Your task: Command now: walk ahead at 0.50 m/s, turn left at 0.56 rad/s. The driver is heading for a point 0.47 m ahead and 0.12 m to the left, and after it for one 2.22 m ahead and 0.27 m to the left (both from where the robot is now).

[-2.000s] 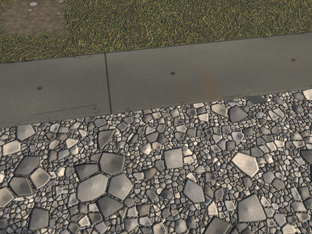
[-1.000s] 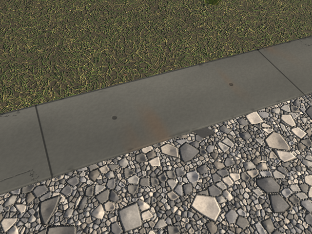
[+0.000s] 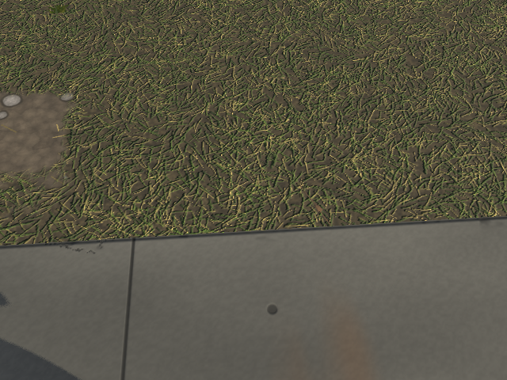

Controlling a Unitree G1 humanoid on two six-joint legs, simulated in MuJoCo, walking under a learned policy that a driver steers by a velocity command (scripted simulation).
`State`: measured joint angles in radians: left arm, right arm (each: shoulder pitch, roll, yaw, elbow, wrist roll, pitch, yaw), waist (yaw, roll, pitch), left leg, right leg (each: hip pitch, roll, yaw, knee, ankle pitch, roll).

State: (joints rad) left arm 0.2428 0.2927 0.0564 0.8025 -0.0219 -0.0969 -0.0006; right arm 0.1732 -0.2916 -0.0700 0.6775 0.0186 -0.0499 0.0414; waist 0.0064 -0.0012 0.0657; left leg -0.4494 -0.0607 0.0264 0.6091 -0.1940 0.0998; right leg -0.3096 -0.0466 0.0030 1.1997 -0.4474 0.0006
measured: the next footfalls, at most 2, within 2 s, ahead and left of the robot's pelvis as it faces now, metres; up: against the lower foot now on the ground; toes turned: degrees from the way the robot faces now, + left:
right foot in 0.40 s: +0.42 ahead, -0.11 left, +0.00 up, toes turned +18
left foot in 0.92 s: +0.57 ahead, +0.26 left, +0.00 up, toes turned +35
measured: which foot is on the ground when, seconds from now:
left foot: down 0.00-0.40, up 0.42-0.90, down 0.92-1.00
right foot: up 0.00-0.38, down 0.40-0.92, up 0.94-1.00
